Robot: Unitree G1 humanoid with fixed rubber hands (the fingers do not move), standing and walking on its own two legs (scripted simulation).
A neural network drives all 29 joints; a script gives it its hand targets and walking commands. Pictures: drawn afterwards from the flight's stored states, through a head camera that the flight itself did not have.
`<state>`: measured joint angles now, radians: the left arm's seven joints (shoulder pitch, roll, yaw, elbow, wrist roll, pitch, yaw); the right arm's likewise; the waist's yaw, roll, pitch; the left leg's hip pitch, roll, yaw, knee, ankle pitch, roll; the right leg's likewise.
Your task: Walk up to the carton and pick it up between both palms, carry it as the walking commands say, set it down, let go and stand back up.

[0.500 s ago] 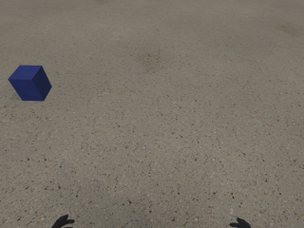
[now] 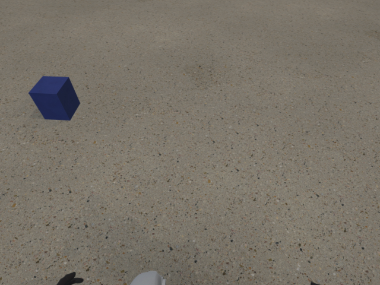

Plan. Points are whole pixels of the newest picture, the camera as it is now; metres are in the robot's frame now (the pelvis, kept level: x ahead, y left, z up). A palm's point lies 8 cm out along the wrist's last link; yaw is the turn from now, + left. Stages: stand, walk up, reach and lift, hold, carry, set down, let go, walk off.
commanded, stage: walk up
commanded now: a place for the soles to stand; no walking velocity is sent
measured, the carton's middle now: (56, 98) +1.47 +1.01 -0.63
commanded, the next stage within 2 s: none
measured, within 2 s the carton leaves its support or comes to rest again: neither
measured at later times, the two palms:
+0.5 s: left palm out of the picture +0.18 +0.41 -0.07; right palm (295, 258) +0.19 -0.23 -0.07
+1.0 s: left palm out of the picture +0.28 +0.48 -0.08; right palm (245, 189) +0.36 -0.15 -0.07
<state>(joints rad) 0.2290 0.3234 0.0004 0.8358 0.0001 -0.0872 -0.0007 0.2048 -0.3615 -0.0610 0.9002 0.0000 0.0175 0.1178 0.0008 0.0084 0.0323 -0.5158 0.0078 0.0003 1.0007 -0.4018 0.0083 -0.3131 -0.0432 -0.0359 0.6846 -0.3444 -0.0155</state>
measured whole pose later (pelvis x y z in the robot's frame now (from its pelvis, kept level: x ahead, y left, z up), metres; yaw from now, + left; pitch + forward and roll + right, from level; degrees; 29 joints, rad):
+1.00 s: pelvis +0.24 +0.16 +0.01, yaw +12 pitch -1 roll -1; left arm 0.20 0.44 0.00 0.84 0.00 -0.06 -0.01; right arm 0.31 -0.41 -0.07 0.86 0.00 -0.04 0.08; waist 0.00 -0.02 0.00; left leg -0.23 -0.07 0.00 0.53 -0.27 0.07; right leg -0.47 -0.12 -0.07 0.99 -0.36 -0.01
